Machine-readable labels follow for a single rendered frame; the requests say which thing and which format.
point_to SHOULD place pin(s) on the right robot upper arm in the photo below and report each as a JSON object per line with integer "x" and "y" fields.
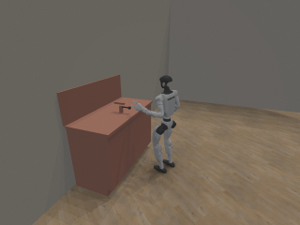
{"x": 177, "y": 102}

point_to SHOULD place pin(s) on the left robot thigh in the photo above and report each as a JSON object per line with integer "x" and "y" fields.
{"x": 158, "y": 131}

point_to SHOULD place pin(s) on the counter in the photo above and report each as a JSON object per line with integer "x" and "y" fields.
{"x": 104, "y": 139}

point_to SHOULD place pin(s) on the robot left forearm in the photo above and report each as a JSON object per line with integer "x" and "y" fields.
{"x": 151, "y": 113}

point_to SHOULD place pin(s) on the right robot foot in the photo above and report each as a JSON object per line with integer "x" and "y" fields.
{"x": 168, "y": 163}

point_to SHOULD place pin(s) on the robot left hand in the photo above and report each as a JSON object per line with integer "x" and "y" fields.
{"x": 138, "y": 107}

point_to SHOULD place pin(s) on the left robot upper arm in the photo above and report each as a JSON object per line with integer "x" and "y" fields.
{"x": 159, "y": 100}

